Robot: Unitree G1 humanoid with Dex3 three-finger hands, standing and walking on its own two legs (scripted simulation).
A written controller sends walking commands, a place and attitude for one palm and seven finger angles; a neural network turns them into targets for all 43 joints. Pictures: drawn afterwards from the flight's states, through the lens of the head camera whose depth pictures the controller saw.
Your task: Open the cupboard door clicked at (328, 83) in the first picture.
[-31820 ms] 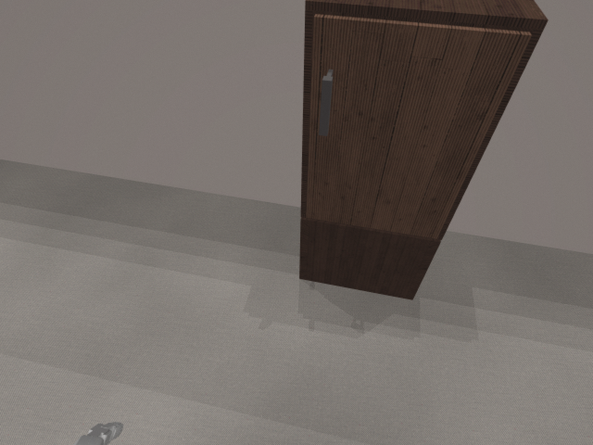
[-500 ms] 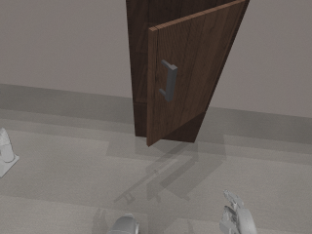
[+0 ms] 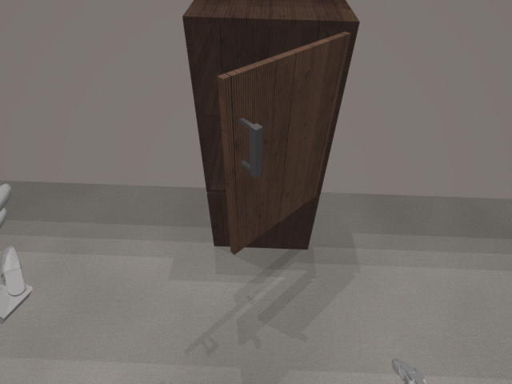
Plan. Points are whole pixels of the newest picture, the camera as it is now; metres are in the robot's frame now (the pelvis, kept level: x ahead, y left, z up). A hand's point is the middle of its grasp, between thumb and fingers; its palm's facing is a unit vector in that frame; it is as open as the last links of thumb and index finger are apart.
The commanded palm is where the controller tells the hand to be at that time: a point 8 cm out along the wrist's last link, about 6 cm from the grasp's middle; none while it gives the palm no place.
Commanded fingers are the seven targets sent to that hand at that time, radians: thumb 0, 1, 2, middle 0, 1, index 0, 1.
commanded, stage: stop stepping back and stand still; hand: left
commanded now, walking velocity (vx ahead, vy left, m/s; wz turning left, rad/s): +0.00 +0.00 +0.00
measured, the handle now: (250, 148) +0.60 +0.06 +0.05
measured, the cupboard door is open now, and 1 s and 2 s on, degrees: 44 44 44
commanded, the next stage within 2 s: let the arm hang, fingers relaxed in 0.78 s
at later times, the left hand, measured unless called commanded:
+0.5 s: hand out of the picture +0.16 +0.30 +0.15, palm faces +0.43 -0.77 -0.47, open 7.4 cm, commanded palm +0.11 +0.33 +0.17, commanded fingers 0.00 0.90 0.90 -0.20 -0.30 -0.20 -0.30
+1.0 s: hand (56, 345) +0.17 +0.31 +0.00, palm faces +0.17 -0.86 -0.48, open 7.4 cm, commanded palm none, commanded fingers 0.00 0.90 0.90 -0.20 -0.30 -0.20 -0.30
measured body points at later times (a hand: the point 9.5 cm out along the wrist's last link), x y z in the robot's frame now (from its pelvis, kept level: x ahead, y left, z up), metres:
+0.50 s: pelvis -0.03 +0.02 +0.00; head -0.04 +0.02 +0.45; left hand +0.13 +0.34 +0.17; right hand +0.14 -0.21 -0.07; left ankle +0.00 +0.13 -0.74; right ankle -0.01 -0.08 -0.74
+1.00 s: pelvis -0.03 +0.04 -0.01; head -0.01 +0.02 +0.44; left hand +0.16 +0.35 +0.03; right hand +0.14 -0.20 -0.12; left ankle +0.00 +0.13 -0.74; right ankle -0.01 -0.08 -0.74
